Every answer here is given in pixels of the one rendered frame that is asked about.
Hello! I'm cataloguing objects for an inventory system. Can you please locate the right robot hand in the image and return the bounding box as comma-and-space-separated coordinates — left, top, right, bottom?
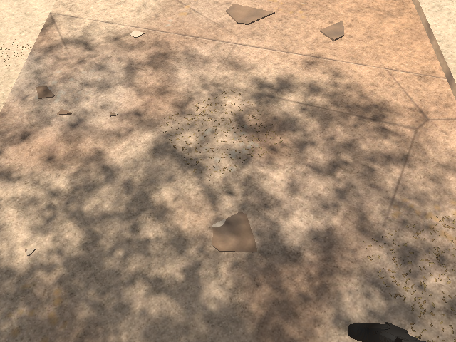
348, 322, 426, 342

